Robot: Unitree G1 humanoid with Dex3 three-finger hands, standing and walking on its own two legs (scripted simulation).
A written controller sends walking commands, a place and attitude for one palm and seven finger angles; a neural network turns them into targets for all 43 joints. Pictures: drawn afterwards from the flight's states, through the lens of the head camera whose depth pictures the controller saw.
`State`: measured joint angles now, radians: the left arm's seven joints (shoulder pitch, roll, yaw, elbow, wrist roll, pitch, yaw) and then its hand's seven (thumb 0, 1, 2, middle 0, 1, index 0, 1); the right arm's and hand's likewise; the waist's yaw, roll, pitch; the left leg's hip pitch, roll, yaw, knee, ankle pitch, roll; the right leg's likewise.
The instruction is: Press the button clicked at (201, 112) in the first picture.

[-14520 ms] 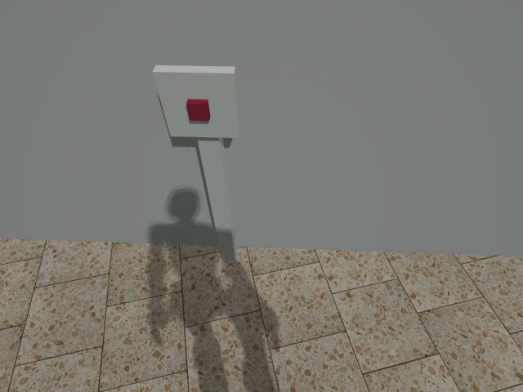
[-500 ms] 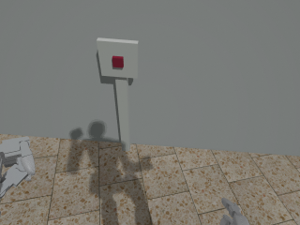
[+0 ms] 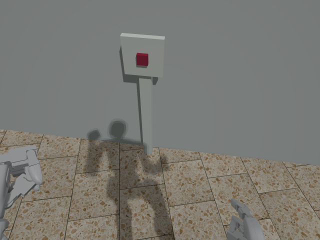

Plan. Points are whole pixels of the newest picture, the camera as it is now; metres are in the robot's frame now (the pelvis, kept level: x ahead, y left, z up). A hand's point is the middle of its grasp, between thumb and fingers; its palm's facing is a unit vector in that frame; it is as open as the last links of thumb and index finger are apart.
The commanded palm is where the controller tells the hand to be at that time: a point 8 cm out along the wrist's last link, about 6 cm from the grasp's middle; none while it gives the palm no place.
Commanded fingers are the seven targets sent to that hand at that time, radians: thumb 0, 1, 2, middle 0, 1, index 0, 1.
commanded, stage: let the arm hang, fingers relaxed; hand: left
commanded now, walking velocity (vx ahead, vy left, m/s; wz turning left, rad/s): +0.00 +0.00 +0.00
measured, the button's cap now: (142, 59) +0.80 +0.12 +0.04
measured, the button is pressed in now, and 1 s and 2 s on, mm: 0 0 0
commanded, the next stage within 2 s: stand and wait in 1.08 s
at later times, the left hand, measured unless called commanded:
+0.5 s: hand out of the picture -0.08 +0.21 -0.16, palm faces +0.04 -0.97 -0.25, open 4.9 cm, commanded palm none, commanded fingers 0.00 0.90 0.90 -0.31 -0.42 -0.31 -0.42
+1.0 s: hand out of the picture +0.00 +0.16 -0.17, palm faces +0.05 -0.98 -0.19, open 7.3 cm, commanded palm none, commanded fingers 0.00 0.90 0.90 -0.20 -0.30 -0.20 -0.30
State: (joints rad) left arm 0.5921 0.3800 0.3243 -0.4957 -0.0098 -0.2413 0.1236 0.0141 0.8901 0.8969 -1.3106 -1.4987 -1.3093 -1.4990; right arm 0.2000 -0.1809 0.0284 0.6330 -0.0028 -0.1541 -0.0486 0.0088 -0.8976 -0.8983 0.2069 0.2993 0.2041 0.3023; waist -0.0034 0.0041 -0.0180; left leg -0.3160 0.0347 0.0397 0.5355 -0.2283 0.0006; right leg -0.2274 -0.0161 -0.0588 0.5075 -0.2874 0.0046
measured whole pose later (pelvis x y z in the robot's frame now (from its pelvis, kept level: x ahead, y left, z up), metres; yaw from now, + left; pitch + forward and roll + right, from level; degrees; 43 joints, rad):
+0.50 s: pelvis -0.01 +0.00 +0.01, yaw +2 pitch -1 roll -1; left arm 0.36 0.24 0.01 1.13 0.01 0.03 0.01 0.01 0.91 0.90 -0.64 -0.80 -0.64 -0.81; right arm 0.31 -0.18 0.00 1.10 -0.01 0.04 -0.02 0.00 -0.90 -0.90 0.20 0.30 0.20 0.30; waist 0.01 0.01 0.08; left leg -0.28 0.01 0.01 0.45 -0.16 0.01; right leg -0.18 -0.03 -0.10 0.43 -0.24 0.01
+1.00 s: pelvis +0.00 -0.01 +0.01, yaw +2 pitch -1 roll +0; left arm 0.25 0.14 0.02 1.13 0.01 0.00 0.03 0.01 0.92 0.90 -0.21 -0.30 -0.21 -0.30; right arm 0.27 -0.13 -0.01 1.13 -0.02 0.02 -0.03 0.01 -0.91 -0.90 0.20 0.30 0.20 0.30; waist -0.02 0.01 0.04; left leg -0.24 0.01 0.01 0.43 -0.17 -0.01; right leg -0.15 -0.03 -0.09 0.44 -0.27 0.00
